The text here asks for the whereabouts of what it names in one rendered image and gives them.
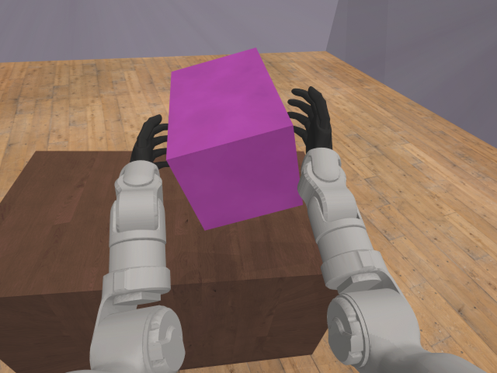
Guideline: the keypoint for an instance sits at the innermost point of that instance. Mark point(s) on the left robot upper arm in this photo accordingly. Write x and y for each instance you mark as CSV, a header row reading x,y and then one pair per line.
x,y
147,340

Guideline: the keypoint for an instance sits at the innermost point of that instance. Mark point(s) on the robot left forearm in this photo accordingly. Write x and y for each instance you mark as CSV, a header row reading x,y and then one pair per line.
x,y
137,237

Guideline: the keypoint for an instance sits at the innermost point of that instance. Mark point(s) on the pedestal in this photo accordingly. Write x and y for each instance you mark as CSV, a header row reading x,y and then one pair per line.
x,y
249,291

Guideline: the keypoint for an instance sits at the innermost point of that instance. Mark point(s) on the robot right forearm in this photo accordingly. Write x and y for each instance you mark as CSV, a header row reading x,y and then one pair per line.
x,y
350,263

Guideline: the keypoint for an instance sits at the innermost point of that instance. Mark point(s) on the carton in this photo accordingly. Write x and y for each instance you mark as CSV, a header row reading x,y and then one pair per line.
x,y
231,143

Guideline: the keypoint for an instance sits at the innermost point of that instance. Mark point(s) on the left robot hand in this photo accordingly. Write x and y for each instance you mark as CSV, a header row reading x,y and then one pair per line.
x,y
143,148

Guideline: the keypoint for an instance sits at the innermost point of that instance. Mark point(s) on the right robot upper arm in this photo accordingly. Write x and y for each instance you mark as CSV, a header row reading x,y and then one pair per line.
x,y
376,332

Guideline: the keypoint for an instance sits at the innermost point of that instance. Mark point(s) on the right robot hand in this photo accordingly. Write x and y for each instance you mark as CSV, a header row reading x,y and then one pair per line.
x,y
318,133

